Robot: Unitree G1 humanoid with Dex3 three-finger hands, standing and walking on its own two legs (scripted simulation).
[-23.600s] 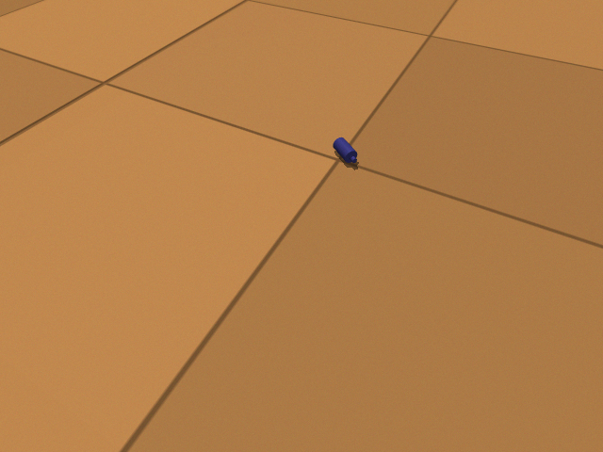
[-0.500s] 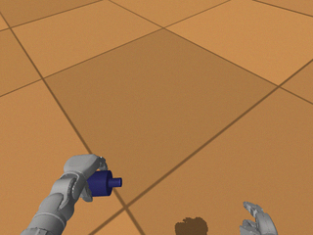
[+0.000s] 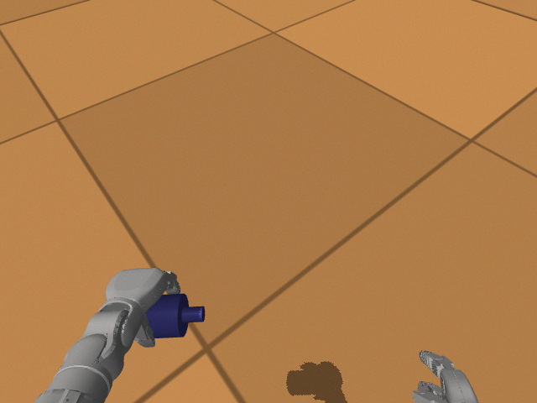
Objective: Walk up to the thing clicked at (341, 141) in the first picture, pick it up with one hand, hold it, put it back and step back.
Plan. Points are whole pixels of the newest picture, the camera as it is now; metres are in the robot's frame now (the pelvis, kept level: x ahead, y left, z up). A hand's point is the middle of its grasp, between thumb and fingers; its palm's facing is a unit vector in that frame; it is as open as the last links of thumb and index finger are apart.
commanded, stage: crouch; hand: left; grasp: from above
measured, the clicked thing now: (158, 316) +0.29 +0.22 -0.11
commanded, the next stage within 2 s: lower in 1.70 s
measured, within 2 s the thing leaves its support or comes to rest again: neither
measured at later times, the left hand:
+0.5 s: hand (173, 320) +0.35 +0.24 -0.29, palm faces -0.42 +0.06 -0.91, open 9.7 cm
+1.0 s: hand (189, 332) +0.38 +0.26 -0.50, palm faces -0.46 +0.01 -0.89, open 9.8 cm
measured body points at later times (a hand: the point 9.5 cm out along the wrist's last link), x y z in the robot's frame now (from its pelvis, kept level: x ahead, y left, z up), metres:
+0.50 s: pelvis -0.05 +0.01 -0.17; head +0.10 +0.03 +0.25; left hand +0.36 +0.24 -0.24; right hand +0.00 -0.28 -0.29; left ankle +0.02 +0.12 -0.73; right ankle +0.01 -0.13 -0.73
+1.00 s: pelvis -0.06 +0.01 -0.32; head +0.17 +0.05 +0.06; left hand +0.40 +0.25 -0.44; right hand -0.01 -0.27 -0.44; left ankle +0.02 +0.12 -0.73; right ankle +0.01 -0.13 -0.73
